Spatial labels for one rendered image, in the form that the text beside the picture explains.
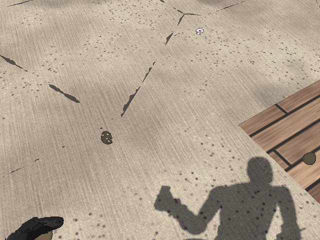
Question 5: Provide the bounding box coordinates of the left robot hand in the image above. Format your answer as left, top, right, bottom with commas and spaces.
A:
5, 216, 64, 240

